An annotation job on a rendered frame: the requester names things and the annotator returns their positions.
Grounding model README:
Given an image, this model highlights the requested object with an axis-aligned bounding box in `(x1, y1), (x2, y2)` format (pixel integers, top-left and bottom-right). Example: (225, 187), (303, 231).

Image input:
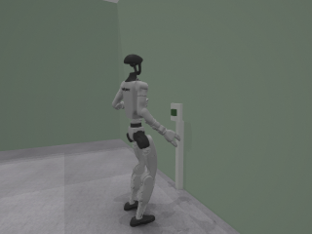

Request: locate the panel
(171, 103), (184, 190)

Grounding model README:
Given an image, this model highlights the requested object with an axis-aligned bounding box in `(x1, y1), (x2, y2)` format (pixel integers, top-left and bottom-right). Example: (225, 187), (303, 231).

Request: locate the left robot shin
(129, 168), (145, 205)

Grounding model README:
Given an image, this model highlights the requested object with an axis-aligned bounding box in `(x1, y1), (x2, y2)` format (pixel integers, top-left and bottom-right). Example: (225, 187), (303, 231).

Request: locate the button
(171, 109), (177, 116)

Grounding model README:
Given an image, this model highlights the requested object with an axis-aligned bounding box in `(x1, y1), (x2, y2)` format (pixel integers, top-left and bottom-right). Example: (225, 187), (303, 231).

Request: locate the robot left upper arm
(112, 81), (125, 110)

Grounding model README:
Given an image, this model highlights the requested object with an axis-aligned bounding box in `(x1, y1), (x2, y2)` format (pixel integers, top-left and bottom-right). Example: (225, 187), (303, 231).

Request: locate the right robot hand
(163, 130), (180, 147)

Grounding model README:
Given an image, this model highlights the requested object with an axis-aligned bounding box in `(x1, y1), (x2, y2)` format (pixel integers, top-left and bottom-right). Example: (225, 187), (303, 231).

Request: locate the robot right upper arm
(136, 81), (148, 118)

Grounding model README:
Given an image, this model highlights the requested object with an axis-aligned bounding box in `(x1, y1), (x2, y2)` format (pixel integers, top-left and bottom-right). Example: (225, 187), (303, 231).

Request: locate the left robot forearm
(120, 101), (125, 109)

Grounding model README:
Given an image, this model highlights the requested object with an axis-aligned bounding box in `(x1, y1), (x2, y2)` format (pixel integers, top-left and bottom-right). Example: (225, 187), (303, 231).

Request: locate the right robot forearm
(140, 108), (167, 135)

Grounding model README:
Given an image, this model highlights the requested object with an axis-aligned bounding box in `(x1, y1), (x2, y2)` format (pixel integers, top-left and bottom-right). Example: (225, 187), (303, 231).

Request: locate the humanoid robot head
(124, 54), (143, 82)

